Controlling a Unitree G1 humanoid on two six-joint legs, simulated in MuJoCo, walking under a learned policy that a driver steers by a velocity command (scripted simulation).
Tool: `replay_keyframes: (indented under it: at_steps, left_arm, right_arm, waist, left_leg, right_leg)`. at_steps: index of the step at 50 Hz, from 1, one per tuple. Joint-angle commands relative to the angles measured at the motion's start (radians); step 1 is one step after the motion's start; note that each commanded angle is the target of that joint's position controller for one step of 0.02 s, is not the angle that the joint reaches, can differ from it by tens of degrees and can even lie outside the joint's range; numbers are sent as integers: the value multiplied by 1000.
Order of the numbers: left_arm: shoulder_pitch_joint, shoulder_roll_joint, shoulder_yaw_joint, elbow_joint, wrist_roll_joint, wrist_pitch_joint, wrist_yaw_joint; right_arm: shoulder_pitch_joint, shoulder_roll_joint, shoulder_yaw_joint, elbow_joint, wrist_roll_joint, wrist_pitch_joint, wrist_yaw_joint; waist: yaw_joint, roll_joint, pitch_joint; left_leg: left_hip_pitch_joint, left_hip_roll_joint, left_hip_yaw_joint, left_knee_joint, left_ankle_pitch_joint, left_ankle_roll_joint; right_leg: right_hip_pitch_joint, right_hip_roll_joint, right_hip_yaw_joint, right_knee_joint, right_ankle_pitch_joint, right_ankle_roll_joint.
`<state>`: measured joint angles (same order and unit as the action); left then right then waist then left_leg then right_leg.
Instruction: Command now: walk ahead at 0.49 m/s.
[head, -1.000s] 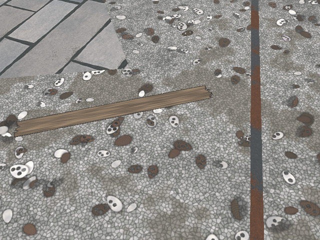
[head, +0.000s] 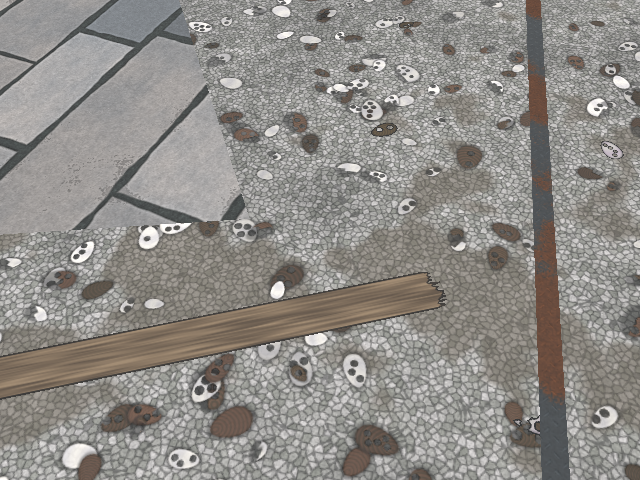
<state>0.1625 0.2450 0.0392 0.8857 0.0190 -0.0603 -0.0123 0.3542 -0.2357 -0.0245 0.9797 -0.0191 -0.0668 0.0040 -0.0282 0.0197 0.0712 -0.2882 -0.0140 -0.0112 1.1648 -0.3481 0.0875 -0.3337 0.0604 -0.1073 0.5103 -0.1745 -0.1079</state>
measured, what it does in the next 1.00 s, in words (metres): walks ahead, turning right: left foot, then right foot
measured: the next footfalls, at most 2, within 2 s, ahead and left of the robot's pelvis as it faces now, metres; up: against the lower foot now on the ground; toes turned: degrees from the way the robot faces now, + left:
left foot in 0.44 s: +0.41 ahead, +0.11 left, +0.00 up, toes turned +3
right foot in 0.98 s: +0.67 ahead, -0.09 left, +0.00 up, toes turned -20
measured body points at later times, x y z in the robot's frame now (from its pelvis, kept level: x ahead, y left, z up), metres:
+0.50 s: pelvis +0.28 +0.04 -0.01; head +0.32 +0.04 +0.44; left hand +0.23 +0.28 -0.15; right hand +0.45 -0.20 -0.12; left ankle +0.37 +0.11 -0.73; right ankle +0.10 -0.06 -0.67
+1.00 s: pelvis +0.55 -0.01 -0.01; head +0.58 -0.02 +0.43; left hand +0.78 +0.17 -0.13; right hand +0.44 -0.23 -0.16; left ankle +0.38 +0.11 -0.70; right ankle +0.63 -0.07 -0.73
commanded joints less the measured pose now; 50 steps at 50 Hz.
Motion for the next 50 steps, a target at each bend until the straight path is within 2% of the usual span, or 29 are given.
replay_keyframes:
  at_steps: [1, 4, 7, 10, 12, 16, 18, 19, 20, 21, 22, 23, 24, 25, 26, 27, 28, 30, 33, 38, 41, 43, 45, 47, 48, 49, 50]
  left_arm:
    - [87, 60, 13, 8, -5, -25, 4]
    - [156, 86, 19, 49, -12, -47, 2]
    - [213, 89, 18, 75, -14, -46, 2]
    - [261, 84, 12, 94, -16, -43, 4]
    - [300, 87, 11, 110, -13, -43, 8]
    - [357, 91, 9, 142, 0, -35, 21]
    - [346, 103, 12, 149, 6, -31, 28]
    - [325, 110, 13, 148, 7, -30, 31]
    - [310, 119, 16, 148, 9, -28, 32]
    - [293, 120, 15, 148, 5, -25, 29]
    - [282, 104, 8, 129, -5, -28, 27]
    - [387, -5, -17, 99, -47, -29, 14]
    - [366, 83, 11, 120, -23, -24, 21]
    - [283, 95, 21, 96, -15, -21, 21]
    - [239, 74, 17, 88, -13, -24, 15]
    - [225, 53, 18, 92, -9, -15, 12]
    - [238, 41, 18, 95, 7, 0, 5]
    - [244, 15, 18, 97, 13, 23, -9]
    - [145, 11, 21, 56, 8, 39, -19]
    - [-44, -9, 8, -19, 4, 33, -31]
    - [-140, -16, -3, -61, 9, 32, -36]
    - [-167, -7, -1, -81, 12, 31, -37]
    - [-137, 9, 7, -81, 15, 32, -35]
    - [-26, 38, 23, -53, 17, 32, -29]
    - [76, 63, 38, -24, 19, 27, -25]
    - [226, 114, 63, 18, 31, 20, -14]
    - [272, 235, 98, 11, 39, 23, 1]
  right_arm:
    - [53, -67, -16, -40, -20, 10, 13]
    - [-5, -51, -15, -59, -21, 30, 25]
    - [-149, -59, -16, -106, -19, 35, 28]
    - [-265, -43, -7, -142, -11, 29, 31]
    - [-329, -34, 0, -160, -7, 26, 30]
    - [-418, -45, 0, -195, -7, 19, 26]
    - [-411, -57, -5, -201, -7, 12, 23]
    - [-370, -65, -10, -191, -7, 7, 19]
    - [-285, -80, -19, -165, -8, 1, 12]
    - [-130, -98, -31, -112, -12, -7, 3]
    - [50, -151, -51, -64, -33, -17, -9]
    - [155, -263, -83, -55, -55, -15, -16]
    - [99, -223, -78, -59, -16, -1, -3]
    - [-19, -174, -65, -74, 1, 1, -1]
    - [-90, -106, -49, -85, 1, -6, 4]
    - [-117, -71, -39, -82, -1, -14, 2]
    - [-120, -46, -31, -67, 2, -22, -3]
    - [-78, -47, -30, -46, 1, -41, -6]
    - [-30, -72, -37, -26, 3, -55, -9]
    - [25, -64, -30, -7, 3, -54, -17]
    - [84, -81, -32, 14, 3, -49, -29]
    - [112, -89, -34, 27, -1, -40, -37]
    - [100, -108, -39, 27, -5, -30, -45]
    - [79, -137, -48, 19, -10, -15, -49]
    - [73, -150, -52, 11, -9, -5, -46]
    - [49, -156, -54, -11, -4, -2, -39]
    - [83, -56, -35, -76, 17, -9, -20]
  waist:
    - [-4, -61, -34]
    - [-12, -60, -20]
    - [16, -58, 19]
    - [47, -63, 25]
    - [69, -71, 25]
    - [94, -78, 35]
    - [74, -82, 31]
    - [48, -89, 12]
    - [11, -97, -33]
    - [-55, -75, -113]
    - [-122, -39, -219]
    - [-94, 179, -369]
    - [-83, 99, -366]
    - [-32, 50, -189]
    - [-11, 10, -96]
    - [15, 16, -44]
    - [40, 41, -20]
    - [55, 45, -25]
    - [56, 37, 1]
    - [23, 39, 33]
    - [-7, 39, 41]
    - [-9, 41, 41]
    - [18, 62, 11]
    - [72, 85, -58]
    - [112, 81, -118]
    - [190, 27, -193]
    - [155, -194, -300]
  left_leg:
    - [-193, 97, -43, 4, 66, -10]
    - [-239, 114, -10, -66, 124, -36]
    - [-348, 134, 21, -194, 240, -63]
    - [-348, 118, 54, -367, 338, -76]
    - [-335, 99, 73, -456, 377, -72]
    - [-352, 71, 83, -557, 335, -44]
    - [-317, 53, 85, -597, 261, -16]
    - [-246, 29, 93, -621, 216, 2]
    - [-135, -5, 104, -644, 179, 22]
    - [51, -30, 118, -710, 212, 48]
    - [323, 86, -3, -713, 196, 94]
    - [640, 406, -478, -761, 92, 224]
    - [589, 444, -656, -873, 79, 241]
    - [430, 403, -475, -897, 39, 202]
    - [288, 361, -354, -950, 80, 167]
    - [200, 314, -255, -985, 120, 120]
    - [133, 276, -175, -1008, 174, 87]
    - [107, 258, -90, -1027, 273, 75]
    - [136, 243, 13, -1048, 362, 63]
    - [188, 208, 144, -1039, 504, 37]
    - [275, 237, 182, -1021, 593, 34]
    - [355, 261, 204, -976, 696, 32]
    - [409, 275, 238, -875, 951, 25]
    - [429, 283, 260, -670, 1159, 26]
    - [392, 283, 262, -497, 1120, 23]
    - [236, 263, 273, -236, 916, -6]
    - [-180, 118, 269, 157, 174, -61]
  right_leg:
    - [144, -283, 350, -351, 43, -118]
    - [138, -259, 270, -390, 143, -124]
    - [182, -232, 219, -420, 186, -110]
    - [223, -206, 170, -408, 281, -84]
    - [268, -210, 157, -397, 331, -75]
    - [414, -256, 163, -346, 444, -87]
    - [467, -279, 161, -294, 559, -83]
    - [471, -280, 149, -238, 684, -72]
    - [470, -274, 138, -140, 814, -59]
    - [433, -243, 109, 31, 838, -41]
    - [251, -208, 87, 269, 617, -24]
    - [-123, -44, 17, 673, 37, 30]
    - [-238, 0, 144, 804, -331, 13]
    - [-286, -65, 175, 806, -247, 5]
    - [-265, -106, 173, 750, -172, 5]
    - [-230, -132, 168, 695, -136, 7]
    - [-187, -147, 167, 658, -113, 17]
    - [-168, -146, 155, 651, -77, 30]
    - [-276, -163, 139, 602, 25, 43]
    - [-314, -147, 71, 332, 189, 55]
    - [-298, -128, 7, 194, 198, 35]
    - [-292, -109, -18, 145, 143, 10]
    - [-223, -63, -49, 121, 52, -29]
    - [-91, 4, -73, 106, -57, -79]
    - [35, 33, -63, 59, -76, -107]
    - [262, -6, 32, -30, -70, -153]
    - [594, -315, 497, -51, -89, -294]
